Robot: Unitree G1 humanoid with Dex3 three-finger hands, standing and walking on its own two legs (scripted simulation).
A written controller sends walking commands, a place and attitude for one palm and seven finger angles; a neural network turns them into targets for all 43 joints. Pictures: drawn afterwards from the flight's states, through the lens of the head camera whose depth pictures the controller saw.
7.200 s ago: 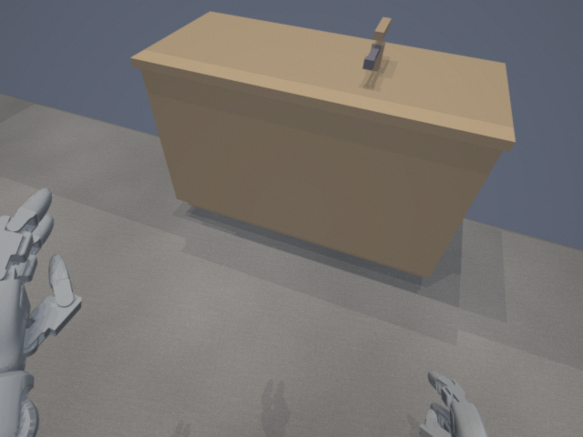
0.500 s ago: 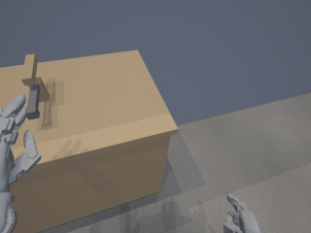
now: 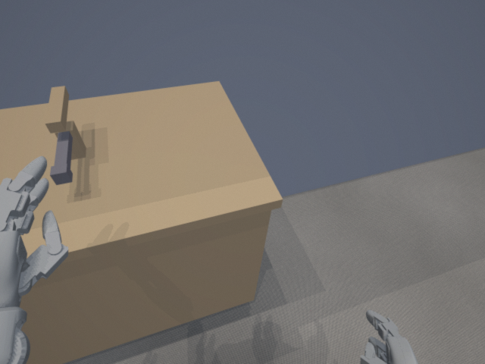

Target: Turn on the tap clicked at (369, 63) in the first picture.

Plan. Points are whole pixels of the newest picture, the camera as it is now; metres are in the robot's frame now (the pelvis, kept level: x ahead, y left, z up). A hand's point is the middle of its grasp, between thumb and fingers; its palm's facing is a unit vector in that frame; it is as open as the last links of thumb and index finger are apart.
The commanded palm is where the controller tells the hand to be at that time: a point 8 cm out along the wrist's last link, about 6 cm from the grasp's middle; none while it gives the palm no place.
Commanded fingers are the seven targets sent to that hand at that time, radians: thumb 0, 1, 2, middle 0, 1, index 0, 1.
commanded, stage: shuffle to correct the standing spot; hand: left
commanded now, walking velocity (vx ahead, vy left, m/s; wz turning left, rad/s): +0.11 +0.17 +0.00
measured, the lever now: (61, 174) +0.42 +0.39 +0.05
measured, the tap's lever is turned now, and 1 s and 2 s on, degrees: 0 0 0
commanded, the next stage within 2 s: come to a stop and stand still in 0.30 s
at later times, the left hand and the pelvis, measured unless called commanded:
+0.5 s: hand (36, 226) +0.24 +0.28 +0.16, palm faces +0.39 -0.84 -0.38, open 7.4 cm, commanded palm +0.18 +0.32 +0.18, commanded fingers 0.00 0.90 0.90 -0.20 -0.30 -0.20 -0.30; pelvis +0.03 +0.03 -0.01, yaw +1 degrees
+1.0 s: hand (31, 206) +0.27 +0.31 +0.16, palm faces +0.40 -0.84 -0.37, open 7.4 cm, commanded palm +0.21 +0.34 +0.18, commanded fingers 0.00 0.90 0.90 -0.20 -0.30 -0.20 -0.30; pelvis +0.05 +0.06 +0.00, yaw +0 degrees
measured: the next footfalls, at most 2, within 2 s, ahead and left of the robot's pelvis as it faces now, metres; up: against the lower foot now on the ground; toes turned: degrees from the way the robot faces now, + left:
right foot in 0.70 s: +0.08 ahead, -0.07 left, +0.00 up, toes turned +1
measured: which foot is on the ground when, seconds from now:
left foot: down 0.00-1.00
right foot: down 0.00-0.56, up 0.58-0.68, down 0.70-1.00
